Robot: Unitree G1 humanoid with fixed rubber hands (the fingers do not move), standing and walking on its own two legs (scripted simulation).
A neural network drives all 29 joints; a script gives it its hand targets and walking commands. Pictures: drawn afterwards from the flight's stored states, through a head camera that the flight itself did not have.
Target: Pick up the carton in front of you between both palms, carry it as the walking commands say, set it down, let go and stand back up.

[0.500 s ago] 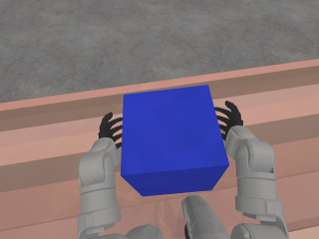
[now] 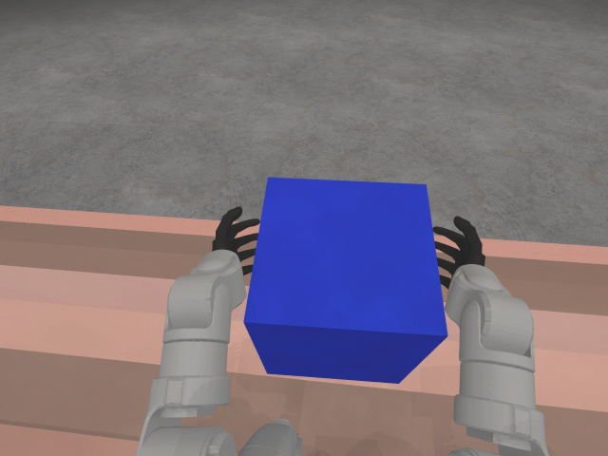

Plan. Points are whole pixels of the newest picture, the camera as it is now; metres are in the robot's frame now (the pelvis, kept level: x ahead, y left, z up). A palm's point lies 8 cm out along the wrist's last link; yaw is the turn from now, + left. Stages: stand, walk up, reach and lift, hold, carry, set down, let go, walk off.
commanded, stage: carry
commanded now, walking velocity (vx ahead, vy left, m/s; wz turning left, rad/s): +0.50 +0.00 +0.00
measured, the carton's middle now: (338, 288) +0.34 +0.02 +0.02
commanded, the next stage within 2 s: none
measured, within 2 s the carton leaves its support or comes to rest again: neither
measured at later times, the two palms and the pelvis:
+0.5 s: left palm (282, 187) +0.73 +0.19 -0.15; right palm (404, 185) +0.77 -0.12 -0.14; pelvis +0.43 +0.00 -0.23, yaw +0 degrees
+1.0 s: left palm (309, 154) +1.16 +0.17 -0.36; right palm (393, 159) +1.14 -0.14 -0.35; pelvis +0.84 +0.04 -0.41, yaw +0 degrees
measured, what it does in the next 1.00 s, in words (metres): goes down: left foot 0.15 m lower, then right foot 0.15 m lower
